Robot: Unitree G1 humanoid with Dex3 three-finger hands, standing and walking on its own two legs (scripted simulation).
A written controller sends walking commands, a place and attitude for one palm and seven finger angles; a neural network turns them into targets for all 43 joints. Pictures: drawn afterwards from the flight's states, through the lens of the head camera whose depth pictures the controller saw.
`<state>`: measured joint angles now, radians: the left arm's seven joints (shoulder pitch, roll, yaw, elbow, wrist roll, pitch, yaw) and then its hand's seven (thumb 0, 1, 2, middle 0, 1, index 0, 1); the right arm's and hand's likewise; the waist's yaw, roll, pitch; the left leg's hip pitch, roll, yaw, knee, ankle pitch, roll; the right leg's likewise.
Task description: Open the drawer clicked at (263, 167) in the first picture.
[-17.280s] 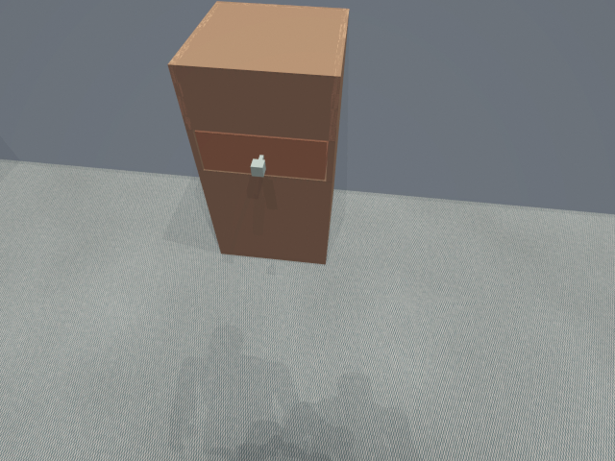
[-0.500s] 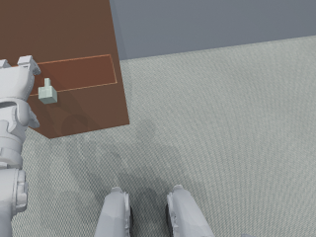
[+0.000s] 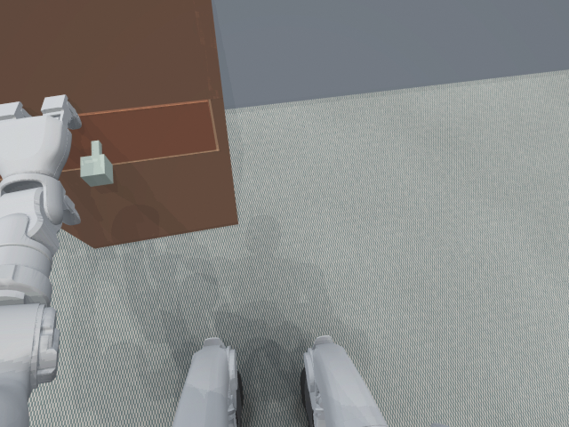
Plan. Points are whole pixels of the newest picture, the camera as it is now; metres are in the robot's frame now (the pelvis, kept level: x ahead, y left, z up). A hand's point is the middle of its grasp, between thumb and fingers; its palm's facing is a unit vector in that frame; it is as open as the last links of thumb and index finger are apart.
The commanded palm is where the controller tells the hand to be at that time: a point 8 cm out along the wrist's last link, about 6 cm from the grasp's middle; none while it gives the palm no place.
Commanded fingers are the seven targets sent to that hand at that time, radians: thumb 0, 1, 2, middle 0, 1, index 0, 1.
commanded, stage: re-aim the fingers above the handle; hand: left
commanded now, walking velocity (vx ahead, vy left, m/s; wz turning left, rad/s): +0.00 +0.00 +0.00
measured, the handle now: (97, 161) +0.53 +0.29 -0.10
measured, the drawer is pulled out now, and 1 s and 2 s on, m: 0.00 0.00 0.00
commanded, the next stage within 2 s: lower the fingers behind the handle in 0.44 s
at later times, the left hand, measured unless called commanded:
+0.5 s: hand (71, 164) +0.48 +0.29 -0.04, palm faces +0.00 +0.01 -1.00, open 13.7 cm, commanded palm +0.47 +0.28 +0.01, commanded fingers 0.00 -0.50 0.30 -0.30 -1.20 -0.30 -1.20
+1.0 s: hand (77, 179) +0.48 +0.30 -0.08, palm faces +0.03 -0.02 -1.00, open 13.8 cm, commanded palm +0.48 +0.28 -0.02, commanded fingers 0.00 -0.50 0.30 -0.30 -1.20 -0.30 -1.20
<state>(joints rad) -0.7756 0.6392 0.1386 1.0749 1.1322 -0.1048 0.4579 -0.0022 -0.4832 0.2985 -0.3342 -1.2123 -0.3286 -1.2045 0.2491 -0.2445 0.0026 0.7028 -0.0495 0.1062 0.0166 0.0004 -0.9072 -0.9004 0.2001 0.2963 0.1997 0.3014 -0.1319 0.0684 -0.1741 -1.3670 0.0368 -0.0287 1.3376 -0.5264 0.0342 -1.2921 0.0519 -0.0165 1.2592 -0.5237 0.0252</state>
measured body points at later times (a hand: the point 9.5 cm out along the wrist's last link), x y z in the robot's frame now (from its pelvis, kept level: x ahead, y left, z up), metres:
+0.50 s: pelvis -0.01 -0.01 -0.01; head +0.18 +0.00 +0.40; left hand +0.48 +0.29 +0.02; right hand +0.03 -0.28 -0.14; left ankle +0.03 +0.10 -0.60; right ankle +0.03 -0.14 -0.60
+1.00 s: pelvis -0.01 -0.01 -0.04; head +0.19 +0.02 +0.36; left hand +0.47 +0.30 -0.02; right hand +0.04 -0.29 -0.17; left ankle +0.03 +0.10 -0.60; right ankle +0.03 -0.14 -0.60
